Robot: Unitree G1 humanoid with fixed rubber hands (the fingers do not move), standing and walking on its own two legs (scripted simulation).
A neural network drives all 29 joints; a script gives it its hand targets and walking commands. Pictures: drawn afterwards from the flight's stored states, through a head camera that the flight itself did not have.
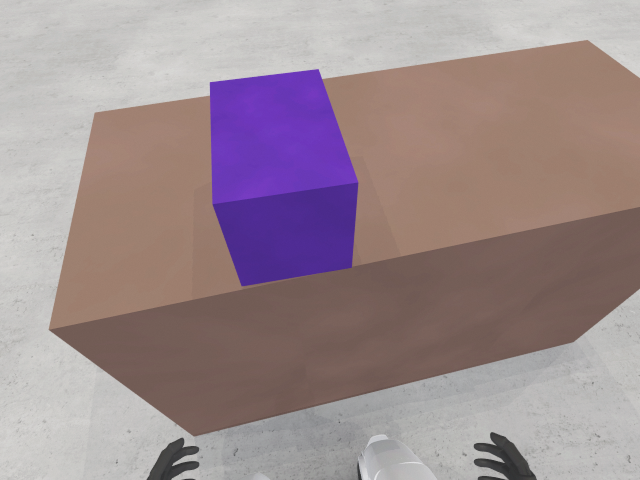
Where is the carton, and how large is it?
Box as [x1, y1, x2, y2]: [210, 69, 357, 285]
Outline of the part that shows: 318,69 210,82 212,203 241,285 351,267 357,180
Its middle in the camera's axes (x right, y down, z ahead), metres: -0.06 -0.09 +0.59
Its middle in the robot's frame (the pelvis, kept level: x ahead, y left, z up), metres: +0.51 +0.05 +0.07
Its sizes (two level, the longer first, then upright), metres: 0.252 0.166 0.179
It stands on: a pedestal, 0.72 m high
